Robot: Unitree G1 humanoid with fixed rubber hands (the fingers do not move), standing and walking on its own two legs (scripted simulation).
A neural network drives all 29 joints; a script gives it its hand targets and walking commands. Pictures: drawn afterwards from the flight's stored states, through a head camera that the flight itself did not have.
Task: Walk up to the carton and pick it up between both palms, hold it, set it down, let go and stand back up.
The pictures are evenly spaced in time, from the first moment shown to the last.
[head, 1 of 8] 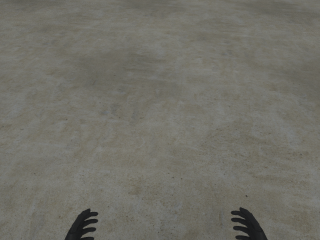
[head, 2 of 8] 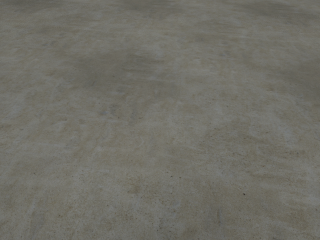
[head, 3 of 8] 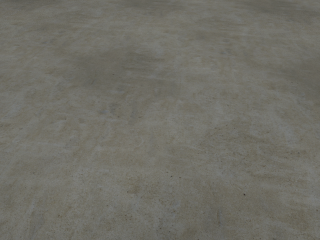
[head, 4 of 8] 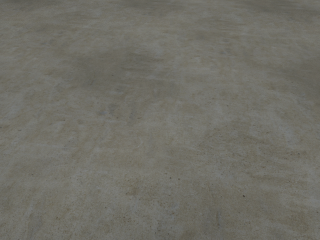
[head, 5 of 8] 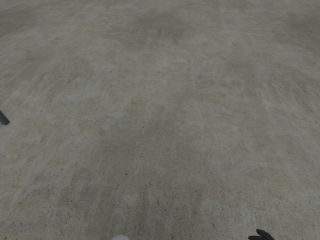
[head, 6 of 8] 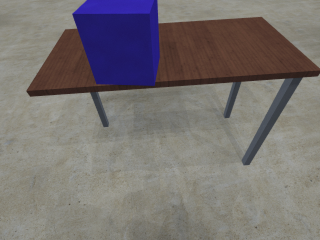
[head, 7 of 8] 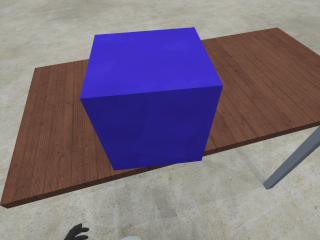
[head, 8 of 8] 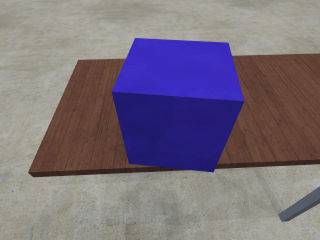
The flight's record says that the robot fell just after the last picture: no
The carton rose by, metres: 0.00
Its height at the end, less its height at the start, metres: +0.00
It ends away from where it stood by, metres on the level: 0.00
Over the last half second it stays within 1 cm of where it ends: yes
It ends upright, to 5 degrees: yes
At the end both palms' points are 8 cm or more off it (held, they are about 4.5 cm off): yes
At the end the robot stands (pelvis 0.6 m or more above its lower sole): yes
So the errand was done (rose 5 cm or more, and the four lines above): no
